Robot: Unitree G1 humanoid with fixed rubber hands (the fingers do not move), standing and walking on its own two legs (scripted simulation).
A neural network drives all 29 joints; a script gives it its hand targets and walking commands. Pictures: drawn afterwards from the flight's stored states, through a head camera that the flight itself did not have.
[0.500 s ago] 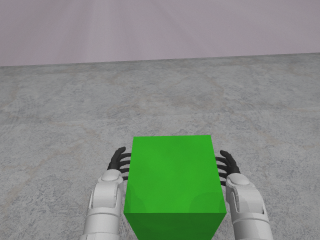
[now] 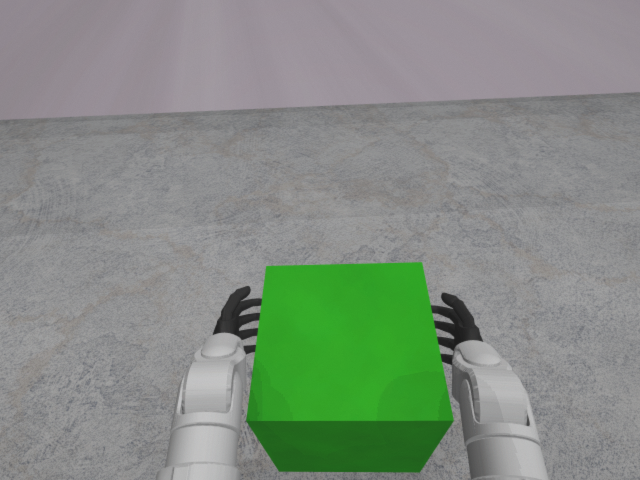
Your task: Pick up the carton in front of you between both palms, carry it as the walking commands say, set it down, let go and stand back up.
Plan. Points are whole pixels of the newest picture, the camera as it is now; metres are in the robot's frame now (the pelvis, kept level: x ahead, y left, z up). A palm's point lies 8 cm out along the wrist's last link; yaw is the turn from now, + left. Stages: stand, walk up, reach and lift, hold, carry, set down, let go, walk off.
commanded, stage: carry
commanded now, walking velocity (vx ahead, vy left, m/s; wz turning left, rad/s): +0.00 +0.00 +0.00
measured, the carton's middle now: (346, 373) +0.30 +0.00 -0.04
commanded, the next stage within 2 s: hold in 0.26 s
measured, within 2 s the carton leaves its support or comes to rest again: neither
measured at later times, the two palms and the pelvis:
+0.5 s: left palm (238, 344) +0.29 +0.14 +0.05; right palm (481, 360) +0.27 -0.16 +0.05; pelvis -0.01 +0.00 +0.01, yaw -3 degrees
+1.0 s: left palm (258, 354) +0.34 +0.13 -0.05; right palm (457, 366) +0.32 -0.17 -0.05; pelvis -0.03 +0.02 -0.02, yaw -7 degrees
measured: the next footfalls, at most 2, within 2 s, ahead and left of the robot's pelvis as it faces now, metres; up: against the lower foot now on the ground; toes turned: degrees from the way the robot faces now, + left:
none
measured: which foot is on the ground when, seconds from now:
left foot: down 0.00-1.00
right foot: down 0.00-1.00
